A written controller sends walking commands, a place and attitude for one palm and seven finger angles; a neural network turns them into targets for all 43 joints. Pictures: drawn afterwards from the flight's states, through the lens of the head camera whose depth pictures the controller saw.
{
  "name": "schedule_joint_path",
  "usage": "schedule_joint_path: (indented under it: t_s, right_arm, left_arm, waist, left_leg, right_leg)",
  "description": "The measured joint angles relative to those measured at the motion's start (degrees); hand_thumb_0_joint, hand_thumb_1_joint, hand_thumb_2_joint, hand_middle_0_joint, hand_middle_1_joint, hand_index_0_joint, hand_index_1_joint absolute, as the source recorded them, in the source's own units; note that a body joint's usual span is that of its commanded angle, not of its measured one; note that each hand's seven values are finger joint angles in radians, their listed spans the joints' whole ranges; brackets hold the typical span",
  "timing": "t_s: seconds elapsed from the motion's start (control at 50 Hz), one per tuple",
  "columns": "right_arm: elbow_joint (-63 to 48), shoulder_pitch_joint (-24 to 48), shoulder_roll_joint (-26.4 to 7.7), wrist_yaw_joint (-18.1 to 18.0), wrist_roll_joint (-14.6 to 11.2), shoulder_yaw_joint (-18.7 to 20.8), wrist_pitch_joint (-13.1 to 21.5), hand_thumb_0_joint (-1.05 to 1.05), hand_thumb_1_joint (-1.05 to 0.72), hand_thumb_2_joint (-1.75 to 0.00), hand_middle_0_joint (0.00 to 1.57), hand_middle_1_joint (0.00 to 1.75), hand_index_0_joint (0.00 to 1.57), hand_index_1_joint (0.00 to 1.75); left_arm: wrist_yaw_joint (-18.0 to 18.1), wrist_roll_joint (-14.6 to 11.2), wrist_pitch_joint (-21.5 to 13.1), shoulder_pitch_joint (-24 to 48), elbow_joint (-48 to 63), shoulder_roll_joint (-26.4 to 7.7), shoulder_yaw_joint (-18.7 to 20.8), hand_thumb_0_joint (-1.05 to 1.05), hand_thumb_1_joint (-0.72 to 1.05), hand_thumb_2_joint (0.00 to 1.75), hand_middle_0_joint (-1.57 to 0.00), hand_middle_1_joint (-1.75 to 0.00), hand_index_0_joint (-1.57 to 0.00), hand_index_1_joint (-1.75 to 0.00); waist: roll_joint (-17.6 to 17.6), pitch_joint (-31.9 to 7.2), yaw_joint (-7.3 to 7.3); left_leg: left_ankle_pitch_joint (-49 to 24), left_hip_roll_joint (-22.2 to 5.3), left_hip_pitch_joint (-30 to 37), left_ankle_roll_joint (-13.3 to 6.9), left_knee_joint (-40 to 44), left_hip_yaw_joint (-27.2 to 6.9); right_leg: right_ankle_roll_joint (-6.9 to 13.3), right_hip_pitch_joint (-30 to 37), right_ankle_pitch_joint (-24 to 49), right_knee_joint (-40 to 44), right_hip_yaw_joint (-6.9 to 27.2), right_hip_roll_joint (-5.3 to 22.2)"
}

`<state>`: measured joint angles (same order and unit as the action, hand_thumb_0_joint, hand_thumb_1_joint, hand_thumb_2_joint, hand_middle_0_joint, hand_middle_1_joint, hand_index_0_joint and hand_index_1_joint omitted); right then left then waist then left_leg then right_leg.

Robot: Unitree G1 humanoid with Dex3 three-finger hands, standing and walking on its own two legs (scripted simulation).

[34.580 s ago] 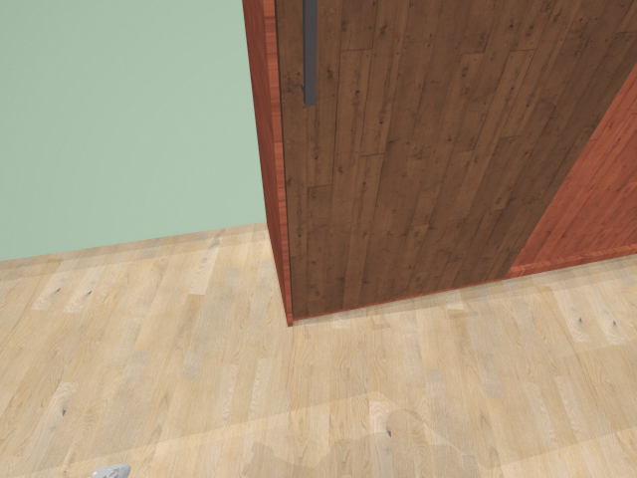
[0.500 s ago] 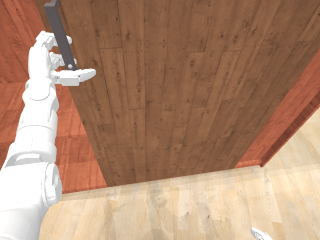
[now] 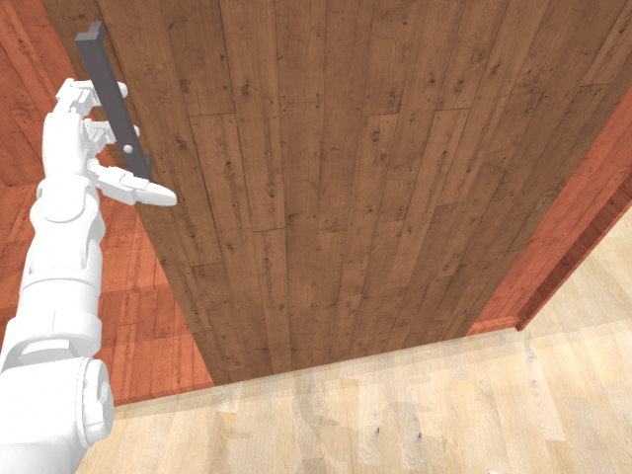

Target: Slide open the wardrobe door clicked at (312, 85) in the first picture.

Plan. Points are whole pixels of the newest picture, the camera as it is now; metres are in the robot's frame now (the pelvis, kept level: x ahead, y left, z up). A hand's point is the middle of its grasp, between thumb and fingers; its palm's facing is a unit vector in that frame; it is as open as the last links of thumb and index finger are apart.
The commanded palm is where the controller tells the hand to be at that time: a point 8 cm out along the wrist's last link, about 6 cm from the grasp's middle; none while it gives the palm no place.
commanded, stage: slip the hand off the handle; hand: left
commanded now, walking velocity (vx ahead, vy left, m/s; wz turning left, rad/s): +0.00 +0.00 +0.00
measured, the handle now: (123, 114) +0.48 +0.25 +0.22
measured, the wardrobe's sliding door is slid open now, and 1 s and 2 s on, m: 0.59 0.59 0.59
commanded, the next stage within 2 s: draw the hand back to the body in 1.16 s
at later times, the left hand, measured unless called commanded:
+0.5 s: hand (60, 162) +0.41 +0.30 +0.20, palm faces +0.34 -0.92 -0.17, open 14.7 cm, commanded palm +0.37 +0.34 +0.20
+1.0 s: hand (27, 227) +0.30 +0.29 +0.21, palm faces +0.37 -0.92 -0.15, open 14.7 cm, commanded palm +0.27 +0.32 +0.20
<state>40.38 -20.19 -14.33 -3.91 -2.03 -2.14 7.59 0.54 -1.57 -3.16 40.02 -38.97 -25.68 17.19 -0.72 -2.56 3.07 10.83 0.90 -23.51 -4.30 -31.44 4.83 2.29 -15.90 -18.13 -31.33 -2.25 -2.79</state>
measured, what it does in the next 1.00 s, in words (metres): stands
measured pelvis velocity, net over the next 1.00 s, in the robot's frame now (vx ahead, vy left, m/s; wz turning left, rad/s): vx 0.00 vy -0.02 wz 0.04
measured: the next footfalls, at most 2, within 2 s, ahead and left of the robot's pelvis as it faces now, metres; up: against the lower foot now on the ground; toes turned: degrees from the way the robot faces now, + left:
none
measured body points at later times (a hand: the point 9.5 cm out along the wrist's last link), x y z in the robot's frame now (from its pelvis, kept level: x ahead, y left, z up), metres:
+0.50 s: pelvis +0.02 -0.01 +0.00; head +0.02 +0.00 +0.45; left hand +0.38 +0.35 +0.21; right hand +0.14 -0.26 -0.10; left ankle +0.06 +0.07 -0.73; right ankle -0.02 -0.10 -0.73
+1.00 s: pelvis +0.00 -0.02 +0.00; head -0.03 -0.03 +0.45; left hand +0.28 +0.33 +0.22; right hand +0.18 -0.25 -0.08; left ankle +0.06 +0.07 -0.73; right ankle -0.02 -0.10 -0.73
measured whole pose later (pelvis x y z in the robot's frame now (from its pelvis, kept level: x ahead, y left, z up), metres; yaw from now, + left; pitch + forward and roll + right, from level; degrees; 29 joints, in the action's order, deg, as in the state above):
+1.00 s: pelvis +0.00 -0.02 +0.00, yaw +2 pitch -1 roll -1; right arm 36.9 -13.6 -14.6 -6.9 -4.0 -3.2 6.2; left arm -6.9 -9.8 4.0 15.4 -12.4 -26.3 22.6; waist -2.2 -3.7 -2.5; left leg 10.5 1.0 -19.7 -3.1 -31.1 2.5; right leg 3.4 -11.1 -18.3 -30.3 -4.4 -3.1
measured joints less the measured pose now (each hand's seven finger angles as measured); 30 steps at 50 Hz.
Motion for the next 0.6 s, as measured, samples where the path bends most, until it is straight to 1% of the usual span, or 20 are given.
schedule_joint_path:
  t_s: [0.1,0.18,0.24,0.32,0.42,0.5,0.54,0.6]
  right_arm:
    - [-2.1,2.1,-0.1,-0.3,-0.1,0.1,-0.5,0.01,-0.91,-0.9,0.21,0.3,0.2,0.3]
    - [-2.9,3.0,-0.3,-0.6,-0.3,0.2,-1.2,0.01,-0.91,-0.9,0.21,0.3,0.2,0.3]
    - [-3.1,3.1,-0.4,-0.9,-0.5,0.3,-1.5,0.01,-0.91,-0.9,0.21,0.3,0.2,0.3]
    - [-2.5,3.2,-0.8,-1.4,-0.8,0.4,-1.8,0.01,-0.91,-0.9,0.21,0.3,0.2,0.3]
    - [-1.7,3.4,-1.0,-2.0,-1.2,0.1,-2.1,0.01,-0.91,-0.9,0.21,0.3,0.2,0.3]
    - [-2.1,2.8,-1.0,-1.9,-1.1,0.0,-2.2,0.01,-0.91,-0.9,0.21,0.3,0.2,0.3]
    - [-2.4,2.1,-1.0,-1.7,-1.1,0.2,-2.2,0.01,-0.91,-0.9,0.21,0.3,0.2,0.3]
    - [-2.7,1.1,-1.1,-1.2,-1.2,0.5,-2.5,0.01,-0.91,-0.9,0.21,0.3,0.2,0.3]
  left_arm:
    - [-0.2,-0.5,2.1,-2.8,3.1,-0.2,1.3,-0.02,-0.56,0.2,-0.36,-1.21,-0.25,-1.15]
    - [-0.9,-0.7,3.4,-5.0,4.6,-1.4,2.9,-0.02,-0.56,0.2,-0.32,-1.19,-0.25,-1.15]
    - [-1.8,-1.0,3.4,-6.1,6.3,-2.3,3.2,-0.02,-0.56,0.2,-0.29,-1.17,-0.25,-1.15]
    - [-3.9,-1.7,3.1,-5.7,6.7,-3.2,2.4,-0.02,-0.56,0.2,-0.27,-1.16,-0.25,-1.15]
    - [-6.9,-3.1,3.6,-4.2,3.6,-4.9,2.6,-0.02,-0.56,0.2,-0.26,-1.16,-0.25,-1.15]
    - [-8.0,-3.2,3.0,-4.5,2.5,-6.1,4.3,-0.02,-0.56,0.2,-0.25,-1.15,-0.25,-1.15]
    - [-8.3,-3.7,2.2,-5.8,3.7,-6.0,4.7,-0.02,-0.56,0.2,-0.25,-1.15,-0.25,-1.15]
    - [-8.9,-4.8,1.3,-9.4,7.4,-5.1,5.5,-0.02,-0.56,0.2,-0.25,-1.15,-0.25,-1.15]
  waist:
    - [0.1,-0.5,-0.77]
    - [0.4,-0.7,-1.56]
    - [0.7,-0.6,-2.35]
    - [0.8,-0.3,-3.18]
    - [0.5,-0.5,-2.97]
    - [0.3,-0.9,-2.4]
    - [0.0,-1.1,-2.33]
    - [-0.6,-1.5,-2.42]
  left_leg:
    - [0.4,0.1,0.9,0.0,0.6,0.2]
    - [0.8,0.2,1.5,0.1,0.7,0.0]
    - [1.0,0.4,1.7,0.3,0.5,-0.5]
    - [1.2,0.7,1.6,0.4,0.1,-1.6]
    - [1.0,0.8,1.0,0.5,-0.1,-2.2]
    - [1.0,0.5,0.4,0.6,-0.2,-2.0]
    - [1.1,0.4,0.3,0.6,-0.3,-1.8]
    - [1.3,0.2,0.6,0.5,-0.3,-1.2]
  right_leg:
    - [0.0,1.0,-0.2,0.8,0.3,0.1]
    - [0.0,1.8,-0.5,1.2,0.2,0.1]
    - [0.1,2.3,-0.7,1.4,-0.4,0.2]
    - [0.2,2.8,-1.0,1.6,-1.5,0.3]
    - [0.3,2.5,-1.0,1.8,-2.1,0.3]
    - [0.5,1.7,-0.9,1.5,-1.8,0.1]
    - [0.5,1.5,-0.9,1.3,-1.6,0.1]
    - [0.4,1.6,-1.0,1.1,-1.0,0.0]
